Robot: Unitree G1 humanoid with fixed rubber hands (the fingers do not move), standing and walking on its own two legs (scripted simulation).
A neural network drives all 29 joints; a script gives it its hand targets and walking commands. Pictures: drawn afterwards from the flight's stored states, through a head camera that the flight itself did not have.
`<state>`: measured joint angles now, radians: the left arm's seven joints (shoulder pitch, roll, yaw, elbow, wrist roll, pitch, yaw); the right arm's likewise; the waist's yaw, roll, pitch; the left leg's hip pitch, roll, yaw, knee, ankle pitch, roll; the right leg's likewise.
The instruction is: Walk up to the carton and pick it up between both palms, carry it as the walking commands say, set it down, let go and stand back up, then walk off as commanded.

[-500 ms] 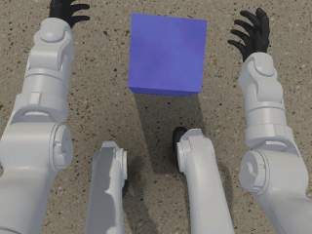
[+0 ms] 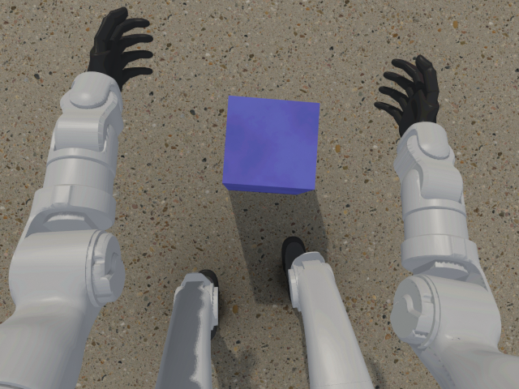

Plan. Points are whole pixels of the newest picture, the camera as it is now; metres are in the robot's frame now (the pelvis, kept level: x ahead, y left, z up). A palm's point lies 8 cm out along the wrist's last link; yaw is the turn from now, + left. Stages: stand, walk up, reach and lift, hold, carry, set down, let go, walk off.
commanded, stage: set down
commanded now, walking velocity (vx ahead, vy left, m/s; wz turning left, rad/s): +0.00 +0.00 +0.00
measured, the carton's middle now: (267, 152) +0.49 -0.09 -0.50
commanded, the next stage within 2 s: let go in 0.20 s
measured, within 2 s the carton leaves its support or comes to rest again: neither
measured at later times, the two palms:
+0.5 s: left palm (74, 148) +0.44 +0.17 -0.03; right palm (458, 169) +0.37 -0.26 -0.02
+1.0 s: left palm out of the picture +0.28 +0.21 +0.07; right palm out of the picture +0.24 -0.24 +0.08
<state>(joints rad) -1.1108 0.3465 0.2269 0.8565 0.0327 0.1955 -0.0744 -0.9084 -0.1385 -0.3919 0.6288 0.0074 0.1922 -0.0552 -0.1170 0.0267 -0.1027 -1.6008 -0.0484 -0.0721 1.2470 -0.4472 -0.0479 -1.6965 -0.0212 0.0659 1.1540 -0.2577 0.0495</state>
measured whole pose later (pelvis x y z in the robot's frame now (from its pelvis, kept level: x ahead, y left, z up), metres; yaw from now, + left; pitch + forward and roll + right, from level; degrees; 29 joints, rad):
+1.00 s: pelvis +0.09 +0.00 +0.15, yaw -2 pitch +6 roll -1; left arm 0.15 0.19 0.07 0.47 0.02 0.01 -0.04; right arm 0.21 -0.19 -0.06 0.42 0.02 0.03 0.07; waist -0.03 0.00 0.05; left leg -0.27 0.02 -0.08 0.49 -0.32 -0.03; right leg -0.37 0.00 0.03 0.44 -0.17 0.03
